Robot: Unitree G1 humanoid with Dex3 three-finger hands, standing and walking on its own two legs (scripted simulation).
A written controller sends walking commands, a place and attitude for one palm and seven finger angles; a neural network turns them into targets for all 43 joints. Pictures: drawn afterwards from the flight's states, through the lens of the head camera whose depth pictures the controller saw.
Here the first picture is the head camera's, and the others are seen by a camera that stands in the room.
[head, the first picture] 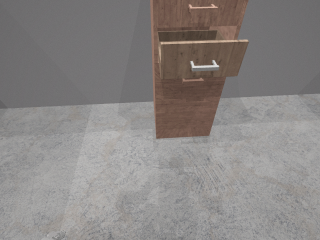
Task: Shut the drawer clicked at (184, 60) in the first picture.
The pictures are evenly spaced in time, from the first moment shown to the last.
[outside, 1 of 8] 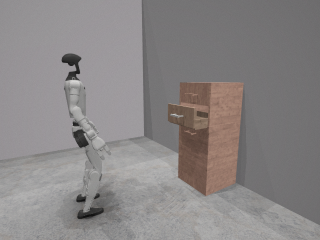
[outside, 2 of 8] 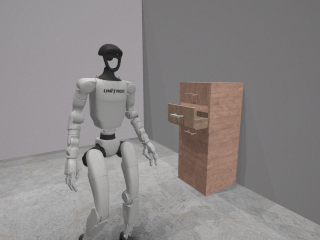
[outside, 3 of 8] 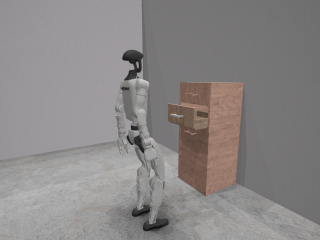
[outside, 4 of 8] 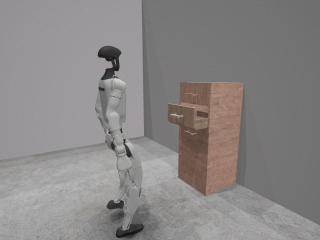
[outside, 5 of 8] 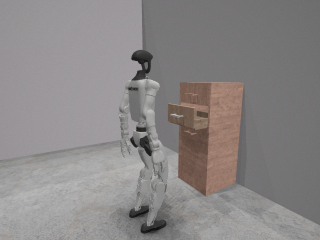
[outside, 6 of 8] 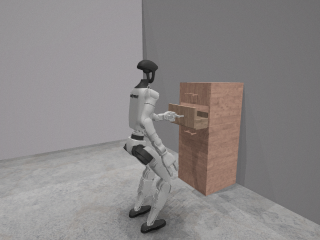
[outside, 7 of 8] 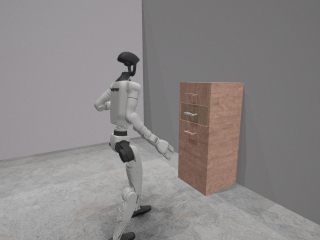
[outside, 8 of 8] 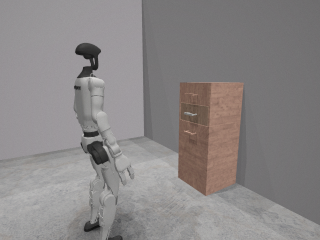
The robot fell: no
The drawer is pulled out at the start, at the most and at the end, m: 0.17 0.17 0.00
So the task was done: yes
